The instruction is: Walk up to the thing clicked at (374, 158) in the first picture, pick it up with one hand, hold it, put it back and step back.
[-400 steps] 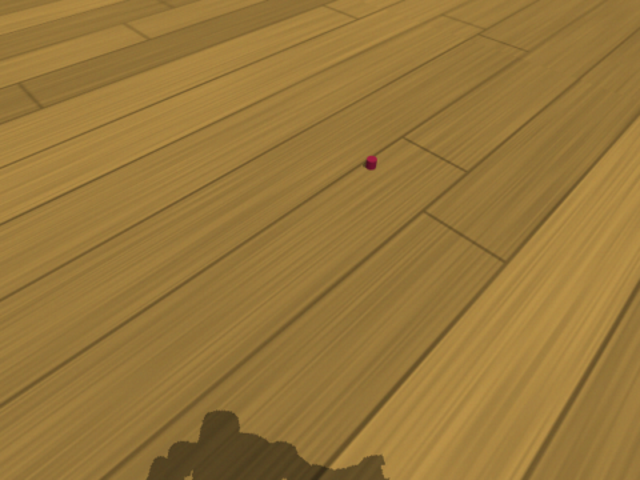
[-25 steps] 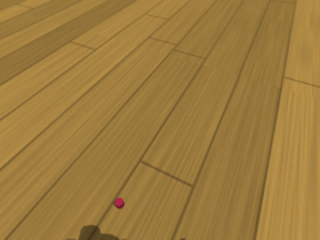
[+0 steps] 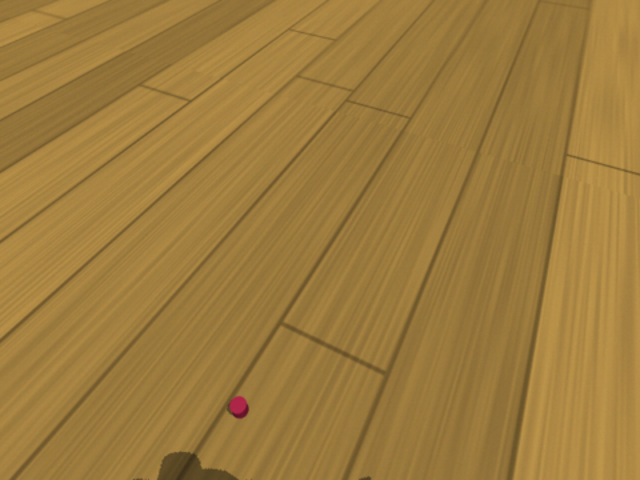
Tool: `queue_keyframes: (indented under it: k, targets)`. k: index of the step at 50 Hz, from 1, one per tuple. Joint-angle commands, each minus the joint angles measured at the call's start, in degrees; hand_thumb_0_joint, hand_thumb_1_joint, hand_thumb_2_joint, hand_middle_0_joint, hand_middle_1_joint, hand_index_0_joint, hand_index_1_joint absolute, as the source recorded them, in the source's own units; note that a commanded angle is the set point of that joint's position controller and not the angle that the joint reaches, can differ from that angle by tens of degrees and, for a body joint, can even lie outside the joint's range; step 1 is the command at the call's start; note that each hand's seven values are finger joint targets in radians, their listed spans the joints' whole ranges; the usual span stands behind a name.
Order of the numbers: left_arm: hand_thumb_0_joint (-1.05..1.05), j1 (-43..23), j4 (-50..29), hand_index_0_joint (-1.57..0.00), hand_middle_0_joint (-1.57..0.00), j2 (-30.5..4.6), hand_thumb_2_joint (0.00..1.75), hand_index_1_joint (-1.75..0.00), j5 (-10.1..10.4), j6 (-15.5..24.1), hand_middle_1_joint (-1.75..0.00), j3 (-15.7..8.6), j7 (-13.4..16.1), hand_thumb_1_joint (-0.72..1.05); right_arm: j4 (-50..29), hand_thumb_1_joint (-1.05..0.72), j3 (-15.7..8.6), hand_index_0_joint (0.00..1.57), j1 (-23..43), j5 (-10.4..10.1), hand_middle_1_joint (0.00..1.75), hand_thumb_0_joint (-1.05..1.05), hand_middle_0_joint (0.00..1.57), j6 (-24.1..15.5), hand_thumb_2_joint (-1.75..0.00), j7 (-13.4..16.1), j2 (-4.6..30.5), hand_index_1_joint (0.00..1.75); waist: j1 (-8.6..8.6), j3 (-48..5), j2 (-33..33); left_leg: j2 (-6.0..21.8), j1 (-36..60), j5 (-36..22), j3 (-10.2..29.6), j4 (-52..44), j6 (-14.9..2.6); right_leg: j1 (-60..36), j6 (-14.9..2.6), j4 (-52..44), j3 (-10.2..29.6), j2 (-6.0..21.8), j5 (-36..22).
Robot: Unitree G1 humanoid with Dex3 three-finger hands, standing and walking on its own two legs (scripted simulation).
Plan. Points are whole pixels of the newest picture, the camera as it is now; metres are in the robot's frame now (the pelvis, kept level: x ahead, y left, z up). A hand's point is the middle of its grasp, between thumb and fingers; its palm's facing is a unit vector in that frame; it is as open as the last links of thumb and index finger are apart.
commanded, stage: stand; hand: left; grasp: from above
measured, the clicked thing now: (239, 407) +0.43 +0.24 -0.76
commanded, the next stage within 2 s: rise first in 0.66 s
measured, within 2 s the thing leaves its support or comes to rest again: neither
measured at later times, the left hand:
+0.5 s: hand out of the picture +0.07 +0.26 -0.16, palm faces -0.04 -0.93 -0.35, open 7.4 cm
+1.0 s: hand out of the picture +0.14 +0.25 -0.17, palm faces -0.03 -0.94 -0.35, open 8.9 cm
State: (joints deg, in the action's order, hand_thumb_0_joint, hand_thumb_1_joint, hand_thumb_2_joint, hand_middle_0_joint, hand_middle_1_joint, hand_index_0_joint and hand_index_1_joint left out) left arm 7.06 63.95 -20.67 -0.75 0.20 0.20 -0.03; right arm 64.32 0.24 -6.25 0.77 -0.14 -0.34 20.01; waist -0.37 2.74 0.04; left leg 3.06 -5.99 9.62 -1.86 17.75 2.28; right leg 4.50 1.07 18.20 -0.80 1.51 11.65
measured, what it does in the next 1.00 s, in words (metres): stands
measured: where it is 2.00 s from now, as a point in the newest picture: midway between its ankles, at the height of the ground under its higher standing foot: outside the picture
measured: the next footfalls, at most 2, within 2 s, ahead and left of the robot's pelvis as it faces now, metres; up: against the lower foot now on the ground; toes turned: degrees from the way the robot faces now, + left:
none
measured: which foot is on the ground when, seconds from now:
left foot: down 0.00-1.00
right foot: down 0.00-1.00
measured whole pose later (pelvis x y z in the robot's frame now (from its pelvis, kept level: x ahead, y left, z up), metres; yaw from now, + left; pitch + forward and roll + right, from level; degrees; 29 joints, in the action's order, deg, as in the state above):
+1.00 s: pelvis -0.02 +0.00 -0.02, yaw +1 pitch +6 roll +0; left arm -3.0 60.2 -19.6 -6.9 1.1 -8.1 -1.8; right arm 46.0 -1.5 -12.3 -1.0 -2.5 1.2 14.8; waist -1.3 1.3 0.7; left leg 3.1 -24.8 14.9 -0.6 33.8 2.1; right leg 22.9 0.9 34.2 -1.2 1.8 17.2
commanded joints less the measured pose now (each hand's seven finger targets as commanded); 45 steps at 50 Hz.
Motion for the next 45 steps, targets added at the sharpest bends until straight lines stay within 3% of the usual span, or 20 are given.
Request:
queue_keyframes:
  k: [1, 8, 14, 37, 38, 39, 40, 41, 42, 43, 44, 45]
  targets:
    - [0.0, -1.2, -3.0, -0.2, -0.2, -12.0, 0.9, -0.3, 0.2, 1.5, -0.3, -2.5, 0.5, 0.9, -3.1, -0.9, -2.6, 0.2, 2.1, -0.2, 0.3, 0.0, 0.2, -1.2, -0.9, 0.6, 12.5, 0.3, 0.29, -2.9, -0.1, 5.2, 1.8, -8.2, 4.3, -2.0, -2.52, 2.3, -1.88, -3.5, 4.1, 6.2, -9.4]
    - [0.0, -1.8, -3.1, -0.2, -0.2, -12.4, 0.9, -0.3, 0.2, 1.5, -0.3, -2.7, 0.5, 0.9, -3.0, -0.9, -2.7, 0.2, 1.8, -0.1, 0.3, 0.0, 0.2, -1.2, -0.9, 0.6, 12.4, 0.3, 0.12, -3.5, -0.1, 5.2, 1.4, -6.3, 4.3, -2.4, -2.61, 1.9, -2.02, -3.5, 4.5, 6.3, -8.1]
    - [0.0, -1.7, -3.3, -0.2, -0.2, -12.2, 0.9, -0.3, 0.2, 1.5, -0.3, -2.6, 0.5, 0.9, -3.0, -0.9, -2.7, 0.2, 1.5, -0.1, 0.3, 0.0, 0.2, -1.4, -0.9, 0.7, 12.4, 0.3, 0.19, -5.2, -1.0, 5.5, 2.3, -11.0, 4.1, -1.5, -2.81, 0.5, -2.09, -2.3, 4.3, 6.6, -12.7]
    - [0.0, -1.6, -3.2, -0.2, -0.2, -12.0, 0.9, -0.3, 0.4, 1.4, -0.3, -2.6, 0.5, 0.9, -2.9, -0.9, -2.7, 0.2, 1.5, -0.1, 0.3, 0.0, 0.2, -1.3, -0.9, 0.6, 12.5, 0.3, 0.15, -2.5, -1.1, 5.0, 0.8, -6.8, 4.2, -2.6, -2.73, 1.9, -2.14, -3.4, 4.5, 6.3, -8.2]
    - [0.0, -1.4, -3.2, -0.19, -0.2, -12.3, 0.94, -0.38, 0.2, 1.4, -0.38, -2.7, 0.5, 0.82, -2.9, -0.88, -2.8, 0.2, 1.3, -0.1, 0.3, 0.0, 0.2, -1.3, -0.9, 0.6, 12.3, 0.3, 0.19, -2.9, -0.7, 5.2, 0.9, -6.4, 4.3, -2.7, -2.65, 1.8, -2.06, -3.3, 4.3, 6.2, -7.5]
    - [0.0, -21.5, -23.3, -0.19, -0.22, -1.6, 0.92, -0.46, 2.9, 6.8, -0.45, -2.5, 1.3, 0.74, -19.3, -0.94, -0.4, 0.2, 0.6, -4.1, 0.3, 0.0, 0.2, -4.2, -0.91, 1.8, 2.6, 0.3, -6.18, 1.3, -3.2, -3.3, -6.6, 1.8, -2.4, 1.7, -2.6, 13.9, -1.4, -0.1, 0.0, -1.0, -3.0]
    - [0.0, -26.8, -19.2, -0.19, -0.22, -4.7, 0.92, -0.54, 2.7, 6.0, -0.52, -3.7, 1.6, 0.66, -16.3, -0.92, -0.7, 0.2, -2.3, -4.3, 0.3, 0.0, 0.2, -4.3, -0.9, 2.3, 4.2, 0.3, -4.37, -1.1, -0.5, -3.3, -5.7, 2.9, -2.1, 2.3, -2.85, 10.6, -1.16, -0.1, -0.7, -0.9, -1.0]
    - [0.0, -16.4, -10.4, -0.2, -0.22, -10.9, 0.91, -0.62, 1.2, 4.3, -0.6, -7.5, 1.8, 0.58, -16.0, -0.91, -2.1, 0.2, -4.7, -4.3, 0.3, 0.0, 0.2, -3.8, -0.9, 2.9, 6.5, 0.3, -2.76, -0.5, 0.6, -3.0, -6.8, 2.7, -1.9, 2.9, -2.78, 11.0, -1.59, 0.8, -1.2, -1.4, 0.1]
    - [0.0, -13.9, -5.1, -0.18, -0.19, -11.2, 0.92, -0.69, -0.1, 3.0, -0.68, -8.1, 0.9, 0.5, -16.8, -0.9, -2.8, 0.2, -5.3, -3.9, 0.3, 0.0, 0.2, -3.4, -0.9, 2.9, 6.3, 0.3, -2.75, -2.4, 2.7, -3.3, -8.6, 1.6, -1.5, 5.7, -3.0, 12.4, -1.58, 2.5, -1.3, -1.4, -0.2]
    - [0.0, -17.3, -5.1, -0.19, -0.18, -13.1, 0.9, -0.76, -1.5, 2.8, -0.76, -9.3, 0.0, 0.42, -18.5, -0.9, -3.3, 0.2, -5.4, -3.6, 0.3, 0.0, 0.2, -3.5, -0.9, 2.9, 6.1, 0.3, -1.95, -4.4, 3.4, -3.2, -10.1, 0.2, -1.2, 7.9, -3.16, 13.1, -1.64, 4.9, -1.5, -1.3, -1.8]
    - [0.0, -16.7, -4.6, -0.2, -0.19, -13.0, 0.89, -0.81, -3.3, 3.1, -0.82, -10.1, -0.8, 0.34, -19.6, -0.91, -4.3, 0.2, -5.9, -2.6, 0.3, 0.0, 0.2, -3.8, -0.9, 3.0, 6.0, 0.3, -1.52, -8.4, 4.5, -3.3, -10.7, -1.5, -1.1, 10.4, -3.24, 12.9, -1.38, 7.6, -1.1, -1.0, -4.1]
    - [0.0, -11.3, -2.8, -0.21, -0.19, -12.6, 0.88, -0.87, -5.5, 2.7, -0.89, -11.2, -1.4, 0.26, -19.9, -0.9, -5.0, 0.2, -8.0, -1.9, 0.3, 0.0, 0.2, -3.9, -0.9, 2.7, 5.5, 0.3, 0.0, -11.9, 1.9, -3.7, -12.0, -3.5, -1.0, 12.5, -2.83, 12.7, -1.63, 10.5, -1.0, -0.8, -5.9]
